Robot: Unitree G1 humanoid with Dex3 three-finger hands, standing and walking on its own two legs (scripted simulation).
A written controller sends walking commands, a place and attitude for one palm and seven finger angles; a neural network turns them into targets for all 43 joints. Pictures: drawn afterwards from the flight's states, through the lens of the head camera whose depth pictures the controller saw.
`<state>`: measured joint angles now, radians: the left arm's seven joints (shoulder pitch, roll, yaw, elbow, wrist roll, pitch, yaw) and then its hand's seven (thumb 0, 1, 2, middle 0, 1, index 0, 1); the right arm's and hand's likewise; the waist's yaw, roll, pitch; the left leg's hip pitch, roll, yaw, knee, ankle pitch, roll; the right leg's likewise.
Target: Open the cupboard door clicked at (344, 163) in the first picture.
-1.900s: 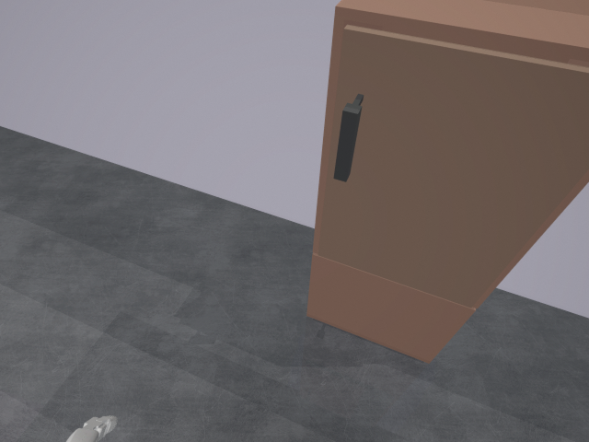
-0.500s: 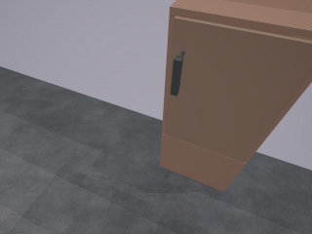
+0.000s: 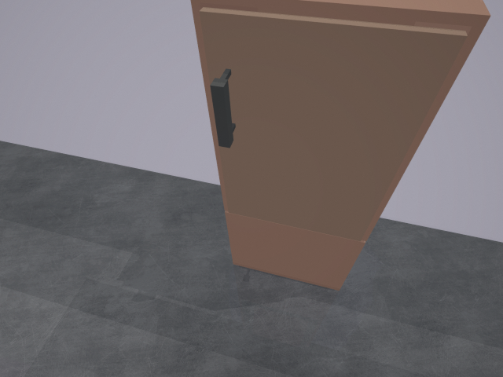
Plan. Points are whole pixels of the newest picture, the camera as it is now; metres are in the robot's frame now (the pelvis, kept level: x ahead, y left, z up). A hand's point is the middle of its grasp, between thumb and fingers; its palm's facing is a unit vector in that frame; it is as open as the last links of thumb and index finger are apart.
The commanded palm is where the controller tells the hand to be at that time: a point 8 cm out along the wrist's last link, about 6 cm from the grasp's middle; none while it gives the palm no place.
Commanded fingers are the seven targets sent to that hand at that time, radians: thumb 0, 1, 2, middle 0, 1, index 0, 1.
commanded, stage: shuffle to correct the standing spot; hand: left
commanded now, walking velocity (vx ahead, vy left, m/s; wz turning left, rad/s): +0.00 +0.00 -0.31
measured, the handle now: (226, 109) +0.58 +0.09 +0.10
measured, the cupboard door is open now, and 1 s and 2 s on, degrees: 0 0 0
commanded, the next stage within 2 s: come to a stop and stand still in 1.00 s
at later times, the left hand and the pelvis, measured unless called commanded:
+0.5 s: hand out of the picture +0.11 +0.17 -0.16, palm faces -0.05 -0.97 -0.22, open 7.4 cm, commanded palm none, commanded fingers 0.00 0.90 0.90 -0.20 -0.30 -0.20 -0.30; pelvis +0.08 -0.01 +0.01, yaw -8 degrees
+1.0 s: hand (136, 352) +0.18 +0.24 -0.16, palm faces -0.20 -0.96 -0.22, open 7.4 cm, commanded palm none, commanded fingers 0.00 0.90 0.90 -0.20 -0.30 -0.20 -0.30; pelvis +0.04 +0.06 +0.01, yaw -12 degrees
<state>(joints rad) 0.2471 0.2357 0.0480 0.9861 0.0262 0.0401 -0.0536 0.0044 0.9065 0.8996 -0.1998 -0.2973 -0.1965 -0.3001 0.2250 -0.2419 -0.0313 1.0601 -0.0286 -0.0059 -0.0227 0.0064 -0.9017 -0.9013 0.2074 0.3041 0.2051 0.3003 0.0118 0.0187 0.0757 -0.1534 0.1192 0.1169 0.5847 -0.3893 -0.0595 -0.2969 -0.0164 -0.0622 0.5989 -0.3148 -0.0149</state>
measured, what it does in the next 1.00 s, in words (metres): steps on the spot: left foot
